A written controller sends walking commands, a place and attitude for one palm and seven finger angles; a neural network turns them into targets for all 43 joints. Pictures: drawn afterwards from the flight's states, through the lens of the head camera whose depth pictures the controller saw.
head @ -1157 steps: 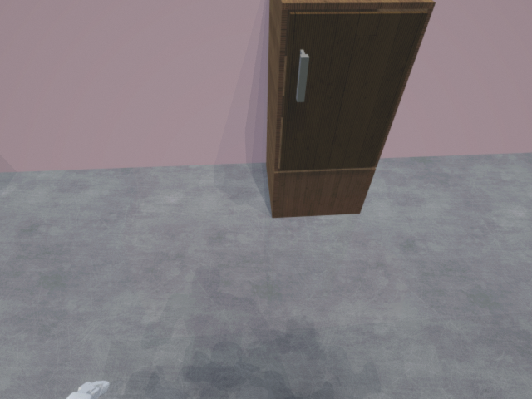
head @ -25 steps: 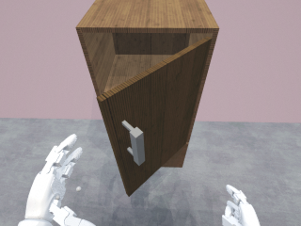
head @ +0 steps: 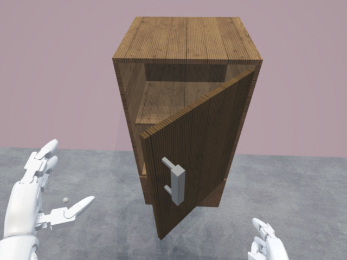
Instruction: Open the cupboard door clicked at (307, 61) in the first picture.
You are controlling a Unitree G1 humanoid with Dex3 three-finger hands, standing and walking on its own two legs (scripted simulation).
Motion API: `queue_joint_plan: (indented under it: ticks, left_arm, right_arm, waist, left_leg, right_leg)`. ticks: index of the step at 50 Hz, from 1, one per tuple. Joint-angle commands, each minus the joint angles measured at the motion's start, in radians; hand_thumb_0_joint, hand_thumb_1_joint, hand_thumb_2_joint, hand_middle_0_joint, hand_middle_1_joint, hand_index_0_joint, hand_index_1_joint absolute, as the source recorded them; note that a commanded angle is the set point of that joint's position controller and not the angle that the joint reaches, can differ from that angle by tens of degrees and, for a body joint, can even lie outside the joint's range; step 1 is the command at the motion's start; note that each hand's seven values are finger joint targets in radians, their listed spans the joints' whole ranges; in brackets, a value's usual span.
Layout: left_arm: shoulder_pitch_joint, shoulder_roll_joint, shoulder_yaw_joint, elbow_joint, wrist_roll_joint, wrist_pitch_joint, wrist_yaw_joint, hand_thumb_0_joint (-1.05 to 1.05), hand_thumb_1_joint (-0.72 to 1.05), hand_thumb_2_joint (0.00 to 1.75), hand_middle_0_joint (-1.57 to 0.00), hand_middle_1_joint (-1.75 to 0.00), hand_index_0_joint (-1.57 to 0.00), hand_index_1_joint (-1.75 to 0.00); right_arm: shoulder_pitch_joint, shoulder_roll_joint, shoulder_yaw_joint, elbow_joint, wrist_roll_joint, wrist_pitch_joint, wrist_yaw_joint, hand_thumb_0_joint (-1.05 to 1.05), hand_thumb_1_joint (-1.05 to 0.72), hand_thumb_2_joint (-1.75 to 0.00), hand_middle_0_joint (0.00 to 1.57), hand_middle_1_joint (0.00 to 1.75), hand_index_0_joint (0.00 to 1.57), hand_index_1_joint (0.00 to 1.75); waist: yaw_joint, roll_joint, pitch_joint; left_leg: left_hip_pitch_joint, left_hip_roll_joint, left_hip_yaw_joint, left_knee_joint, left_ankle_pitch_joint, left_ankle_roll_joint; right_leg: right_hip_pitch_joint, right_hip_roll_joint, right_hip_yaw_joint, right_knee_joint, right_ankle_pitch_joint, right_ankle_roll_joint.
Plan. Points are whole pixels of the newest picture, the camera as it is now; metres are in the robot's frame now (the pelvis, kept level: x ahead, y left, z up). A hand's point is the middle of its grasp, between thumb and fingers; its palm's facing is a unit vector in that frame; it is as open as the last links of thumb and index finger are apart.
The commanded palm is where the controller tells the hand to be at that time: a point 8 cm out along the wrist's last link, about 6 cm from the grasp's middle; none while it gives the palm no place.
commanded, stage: draw the hand back to the body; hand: left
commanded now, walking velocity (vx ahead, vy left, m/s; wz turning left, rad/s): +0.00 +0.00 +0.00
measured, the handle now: (172, 181) +0.32 +0.05 +0.00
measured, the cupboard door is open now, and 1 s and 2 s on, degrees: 45 45 45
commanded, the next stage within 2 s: step back with the hand held close in 0.64 s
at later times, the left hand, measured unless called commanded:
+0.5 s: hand (49, 185) +0.19 +0.24 +0.16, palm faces +0.43 -0.82 -0.38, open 7.6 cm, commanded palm +0.14 +0.28 +0.18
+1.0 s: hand (63, 186) +0.19 +0.22 +0.16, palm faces +0.35 -0.81 -0.47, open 7.4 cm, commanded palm +0.14 +0.26 +0.19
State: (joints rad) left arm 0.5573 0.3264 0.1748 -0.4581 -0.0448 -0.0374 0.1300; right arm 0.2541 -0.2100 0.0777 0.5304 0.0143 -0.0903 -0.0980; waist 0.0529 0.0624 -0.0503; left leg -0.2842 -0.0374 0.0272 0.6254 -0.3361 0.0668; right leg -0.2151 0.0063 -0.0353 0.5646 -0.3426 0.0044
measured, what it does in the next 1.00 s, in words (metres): stands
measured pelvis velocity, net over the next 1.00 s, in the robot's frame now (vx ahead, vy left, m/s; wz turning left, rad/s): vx -0.02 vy -0.03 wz -0.03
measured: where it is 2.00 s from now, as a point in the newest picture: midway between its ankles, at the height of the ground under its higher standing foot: outside the picture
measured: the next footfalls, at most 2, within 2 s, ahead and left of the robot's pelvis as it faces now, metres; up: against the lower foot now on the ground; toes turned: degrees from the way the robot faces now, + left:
left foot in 1.74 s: -0.04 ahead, +0.09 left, +0.00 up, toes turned +1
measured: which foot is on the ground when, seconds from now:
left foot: down 0.00-1.00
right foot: down 0.00-1.00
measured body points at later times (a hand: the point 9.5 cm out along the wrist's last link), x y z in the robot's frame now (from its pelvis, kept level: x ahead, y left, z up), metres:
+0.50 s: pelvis +0.00 -0.02 +0.01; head -0.02 -0.03 +0.46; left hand +0.16 +0.28 +0.18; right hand +0.18 -0.24 -0.07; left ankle +0.00 +0.07 -0.73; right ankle -0.03 -0.13 -0.73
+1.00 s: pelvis -0.02 -0.03 +0.02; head -0.01 -0.05 +0.46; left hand +0.17 +0.26 +0.18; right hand +0.17 -0.28 -0.07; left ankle +0.00 +0.07 -0.73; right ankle -0.03 -0.13 -0.73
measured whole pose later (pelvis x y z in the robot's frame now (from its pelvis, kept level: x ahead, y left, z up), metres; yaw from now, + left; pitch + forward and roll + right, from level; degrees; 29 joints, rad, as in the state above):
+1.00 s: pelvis -0.02 -0.03 +0.02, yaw -2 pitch -1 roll -1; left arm 0.52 0.37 0.35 -0.41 -0.05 -0.12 0.11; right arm 0.16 -0.25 0.00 0.58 0.01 -0.01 -0.08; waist 0.02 0.06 0.02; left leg -0.22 0.02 0.04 0.45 -0.22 0.02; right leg -0.15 0.06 -0.02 0.37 -0.21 -0.04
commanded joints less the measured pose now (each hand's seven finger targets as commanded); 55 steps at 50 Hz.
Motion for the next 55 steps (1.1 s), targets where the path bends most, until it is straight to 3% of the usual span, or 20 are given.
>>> queue_joint_plan:
  ticks: [1,10,13,15,18,21,26,28,33,34,37,38,39,40,42,43,48,52,55]
  left_arm:
    - [-0.084,0.145,0.145,-0.211,-0.005,-0.071,0.012,0.00,0.48,0.72,-0.19,-0.30,-0.19,-0.30]
    - [-0.155,0.212,0.273,-0.207,-0.016,-0.083,0.013,0.00,0.80,0.86,-0.20,-0.30,-0.20,-0.30]
    - [-0.184,0.236,0.313,-0.183,-0.022,-0.088,0.015,0.00,0.90,0.90,-0.20,-0.30,-0.20,-0.30]
    - [-0.143,0.177,0.268,-0.136,-0.027,-0.082,0.005,0.00,0.90,0.90,-0.20,-0.30,-0.20,-0.30]
    - [-0.135,0.152,0.233,-0.120,-0.026,-0.082,-0.006,0.00,0.90,0.90,-0.20,-0.30,-0.20,-0.30]
    - [-0.156,0.186,0.257,-0.146,-0.025,-0.089,-0.002,0.00,0.90,0.90,-0.20,-0.30,-0.20,-0.30]
    - [-0.176,0.232,0.293,-0.200,-0.024,-0.100,0.006,0.00,0.90,0.90,-0.20,-0.30,-0.20,-0.30]
    - [-0.178,0.240,0.301,-0.190,-0.024,-0.099,0.008,0.00,0.90,0.90,-0.20,-0.30,-0.20,-0.30]
    - [-0.161,0.196,0.268,-0.116,-0.031,-0.093,-0.001,0.00,0.90,0.90,-0.20,-0.30,-0.20,-0.30]
    - [-0.156,0.189,0.265,-0.102,-0.035,-0.092,-0.003,0.00,0.90,0.90,-0.20,-0.30,-0.20,-0.30]
    - [-0.168,0.193,0.265,-0.111,-0.035,-0.101,-0.007,0.00,0.90,0.90,-0.20,-0.30,-0.20,-0.30]
    - [-0.234,0.209,0.262,-0.154,-0.032,-0.107,-0.005,0.00,0.90,0.90,-0.20,-0.30,-0.20,-0.30]
    - [-0.284,0.324,0.379,-0.173,-0.021,-0.139,0.001,0.00,0.90,0.90,-0.20,-0.30,-0.20,-0.30]
    - [-0.186,0.255,0.334,-0.094,-0.019,-0.141,-0.008,0.00,0.90,0.90,-0.20,-0.30,-0.20,-0.30]
    - [-0.145,0.229,0.299,-0.095,-0.011,-0.139,-0.012,0.00,0.90,0.90,-0.20,-0.30,-0.20,-0.30]
    - [-0.156,0.239,0.303,-0.133,-0.007,-0.150,-0.010,0.00,0.90,0.90,-0.20,-0.30,-0.20,-0.30]
    - [-0.062,0.264,0.332,-0.188,-0.010,-0.158,0.004,0.00,0.90,0.90,-0.20,-0.30,-0.20,-0.30]
    - [-0.012,0.290,0.373,-0.210,-0.015,-0.158,0.015,0.00,0.90,0.90,-0.20,-0.30,-0.20,-0.30]
    - [0.008,0.292,0.381,-0.214,-0.017,-0.162,0.022,0.00,0.90,0.90,-0.20,-0.30,-0.20,-0.30]
  right_arm:
    - [-0.133,-0.121,-0.059,-0.140,-0.003,-0.069,0.000,0.00,-0.90,-0.90,0.20,0.30,0.20,0.30]
    - [-0.154,-0.129,-0.074,-0.096,-0.007,-0.065,0.015,0.00,-0.90,-0.90,0.20,0.30,0.20,0.30]
    - [-0.164,-0.132,-0.078,-0.083,-0.007,-0.063,0.014,0.00,-0.90,-0.90,0.20,0.30,0.20,0.30]
    - [-0.164,-0.131,-0.081,-0.079,-0.008,-0.058,0.020,0.00,-0.90,-0.90,0.20,0.30,0.20,0.30]
    - [-0.166,-0.140,-0.091,-0.076,-0.007,-0.050,0.026,0.00,-0.90,-0.90,0.20,0.30,0.20,0.30]
    - [-0.178,-0.137,-0.094,-0.080,-0.009,-0.045,0.024,0.00,-0.90,-0.90,0.20,0.30,0.20,0.30]
    - [-0.193,-0.124,-0.087,-0.073,-0.010,-0.056,0.013,0.00,-0.90,-0.90,0.20,0.30,0.20,0.30]
    - [-0.193,-0.122,-0.086,-0.066,-0.010,-0.061,0.011,0.00,-0.90,-0.90,0.20,0.30,0.20,0.30]
    - [-0.199,-0.121,-0.090,-0.057,-0.008,-0.057,0.010,0.00,-0.90,-0.90,0.20,0.30,0.20,0.30]
    - [-0.196,-0.121,-0.091,-0.056,-0.009,-0.053,0.010,0.00,-0.90,-0.90,0.20,0.30,0.20,0.30]
    - [-0.202,-0.121,-0.095,-0.056,-0.009,-0.051,0.012,0.00,-0.90,-0.90,0.20,0.30,0.20,0.30]
    - [-0.208,-0.124,-0.094,-0.056,-0.010,-0.054,0.011,0.00,-0.90,-0.90,0.20,0.30,0.20,0.30]
    - [-0.198,-0.149,-0.101,-0.085,0.003,-0.038,0.011,0.00,-0.90,-0.90,0.20,0.30,0.20,0.30]
    - [-0.191,-0.136,-0.105,-0.066,-0.006,-0.022,0.012,0.00,-0.90,-0.90,0.20,0.30,0.20,0.30]
    - [-0.192,-0.136,-0.108,-0.075,-0.008,0.001,0.019,0.00,-0.90,-0.90,0.20,0.30,0.20,0.30]
    - [-0.196,-0.138,-0.113,-0.080,-0.008,0.007,0.018,0.00,-0.90,-0.90,0.20,0.30,0.20,0.30]
    - [-0.189,-0.141,-0.121,-0.109,-0.003,0.031,0.012,0.00,-0.90,-0.90,0.20,0.30,0.20,0.30]
    - [-0.187,-0.131,-0.130,-0.131,0.003,0.052,0.009,0.00,-0.90,-0.90,0.20,0.30,0.20,0.30]
    - [-0.183,-0.133,-0.133,-0.138,0.005,0.058,0.006,0.00,-0.90,-0.90,0.20,0.30,0.20,0.30]
  waist:
    - [0.003,0.013,-0.019]
    - [0.014,0.059,-0.022]
    - [0.016,0.032,-0.008]
    - [0.011,0.028,0.018]
    - [0.008,0.008,0.007]
    - [0.012,-0.034,-0.014]
    - [0.020,0.039,-0.028]
    - [0.020,0.036,-0.008]
    - [0.012,-0.002,0.049]
    - [0.010,-0.033,0.051]
    - [0.013,-0.032,0.028]
    - [0.011,-0.018,0.009]
    - [-0.030,-0.048,0.079]
    - [-0.034,-0.092,0.056]
    - [-0.037,-0.125,0.040]
    - [-0.036,-0.081,0.009]
    - [-0.035,0.005,-0.103]
    - [-0.038,-0.065,-0.126]
    - [-0.040,-0.051,-0.116]
  left_leg:
    - [0.119,0.095,-0.124,-0.203,0.288,-0.081]
    - [0.177,0.098,-0.099,-0.253,0.382,-0.093]
    - [0.177,0.095,-0.091,-0.267,0.353,-0.087]
    - [0.179,0.090,-0.077,-0.268,0.356,-0.080]
    - [0.198,0.091,-0.067,-0.267,0.373,-0.069]
    - [0.193,0.078,-0.058,-0.272,0.311,-0.054]
    - [0.201,0.061,-0.046,-0.262,0.305,-0.049]
    - [0.197,0.058,-0.040,-0.255,0.304,-0.048]
    - [0.206,0.059,-0.026,-0.255,0.285,-0.040]
    - [0.207,0.059,-0.026,-0.257,0.280,-0.037]
    - [0.222,0.055,-0.019,-0.252,0.275,-0.031]
    - [0.228,0.053,-0.020,-0.252,0.279,-0.030]
    - [0.178,0.071,-0.045,-0.201,0.219,-0.014]
    - [0.184,0.067,-0.048,-0.171,0.207,-0.014]
    - [0.176,0.063,-0.037,-0.153,0.226,-0.019]
    - [0.172,0.065,-0.031,-0.153,0.256,-0.021]
    - [0.182,0.094,-0.034,-0.178,0.412,-0.027]
    - [0.147,0.105,-0.035,-0.166,0.446,-0.030]
    - [0.109,0.110,-0.047,-0.177,0.417,-0.031]
  right_leg:
    - [-0.002,-0.001,-0.006,-0.105,0.173,-0.035]
    - [0.084,0.003,0.005,-0.168,0.237,-0.037]
    - [0.100,0.005,0.004,-0.191,0.239,-0.039]
    - [0.093,0.003,0.008,-0.200,0.249,-0.035]
    - [0.103,0.000,0.010,-0.212,0.267,-0.032]
    - [0.120,0.002,0.016,-0.221,0.262,-0.030]
    - [0.136,-0.003,0.027,-0.233,0.284,-0.034]
    - [0.134,-0.005,0.028,-0.246,0.290,-0.036]
    - [0.097,-0.005,0.034,-0.271,0.277,-0.029]
    - [0.096,-0.004,0.038,-0.271,0.272,-0.025]
    - [0.101,-0.007,0.044,-0.278,0.273,-0.022]
    - [0.113,-0.011,0.046,-0.277,0.282,-0.023]
    - [-0.014,-0.061,0.162,-0.331,0.336,-0.015]
    - [-0.016,-0.086,0.169,-0.332,0.362,-0.014]
    - [-0.015,-0.101,0.165,-0.321,0.428,-0.002]
    - [0.010,-0.108,0.151,-0.297,0.480,-0.003]
    - [0.068,-0.092,0.116,-0.209,0.554,-0.003]
    - [0.078,-0.083,0.121,-0.175,0.597,-0.004]
    - [0.069,-0.078,0.123,-0.164,0.545,-0.008]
